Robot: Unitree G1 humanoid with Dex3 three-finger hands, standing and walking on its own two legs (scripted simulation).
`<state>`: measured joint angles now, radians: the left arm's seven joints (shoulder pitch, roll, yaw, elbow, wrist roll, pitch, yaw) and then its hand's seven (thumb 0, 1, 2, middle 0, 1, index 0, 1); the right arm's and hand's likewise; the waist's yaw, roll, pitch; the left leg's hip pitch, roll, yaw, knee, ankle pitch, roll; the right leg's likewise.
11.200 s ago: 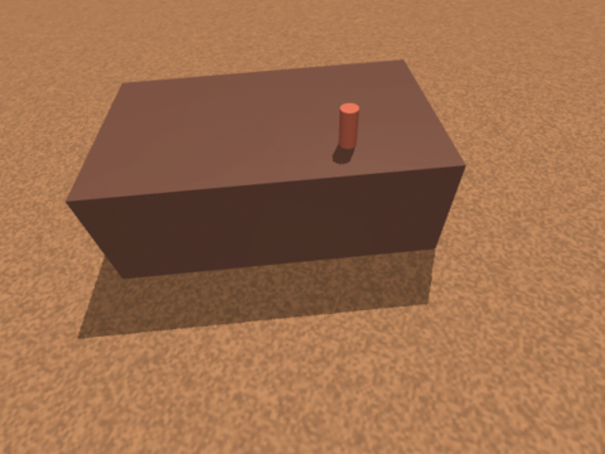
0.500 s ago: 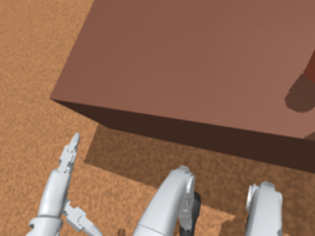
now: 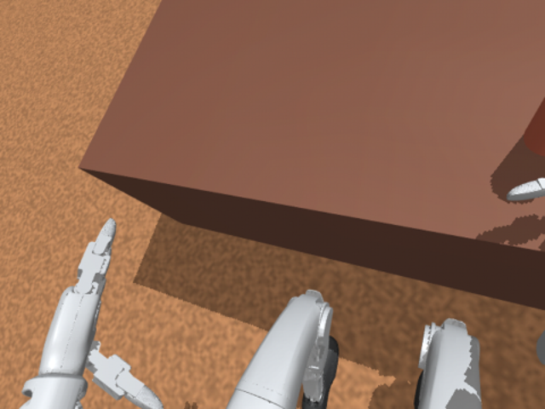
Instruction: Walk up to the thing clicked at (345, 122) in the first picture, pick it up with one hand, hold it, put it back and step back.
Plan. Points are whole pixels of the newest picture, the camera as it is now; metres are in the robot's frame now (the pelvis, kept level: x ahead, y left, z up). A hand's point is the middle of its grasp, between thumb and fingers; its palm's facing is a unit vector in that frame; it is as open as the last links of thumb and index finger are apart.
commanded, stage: close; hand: right
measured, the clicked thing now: out of the picture +0.55 -0.24 -0.04
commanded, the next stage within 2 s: settle in 1.16 s
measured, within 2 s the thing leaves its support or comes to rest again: leaves its support in 1.60 s
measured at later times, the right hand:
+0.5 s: hand out of the picture +0.53 -0.23 -0.05, palm faces +0.20 +0.98 +0.01, open 16.9 cm
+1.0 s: hand out of the picture +0.53 -0.23 -0.03, palm faces +0.22 +0.98 +0.00, open 11.4 cm
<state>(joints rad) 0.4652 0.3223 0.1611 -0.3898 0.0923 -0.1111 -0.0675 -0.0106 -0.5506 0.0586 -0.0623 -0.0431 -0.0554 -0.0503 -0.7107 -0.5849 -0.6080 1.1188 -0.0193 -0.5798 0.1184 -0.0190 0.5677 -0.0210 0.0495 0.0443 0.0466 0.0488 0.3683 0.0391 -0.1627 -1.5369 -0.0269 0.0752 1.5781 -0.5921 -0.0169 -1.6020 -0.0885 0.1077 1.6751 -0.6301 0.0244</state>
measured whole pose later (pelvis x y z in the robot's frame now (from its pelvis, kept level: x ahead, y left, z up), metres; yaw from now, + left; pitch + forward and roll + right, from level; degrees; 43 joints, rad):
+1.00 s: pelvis +0.00 +0.00 +0.00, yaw +0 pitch +32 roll +7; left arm 0.46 0.32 0.14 -0.40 0.08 -0.08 -0.06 -0.01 -0.56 0.07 -0.06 -0.05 -0.05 -0.05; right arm -0.81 -0.66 -0.58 1.14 -0.06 -0.51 0.08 -0.02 0.27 -0.31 0.75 0.54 0.80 0.55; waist 0.39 0.04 -0.16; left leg -1.56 -0.02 0.08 1.59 -0.59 -0.01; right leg -1.63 -0.08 0.11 1.68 -0.62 0.03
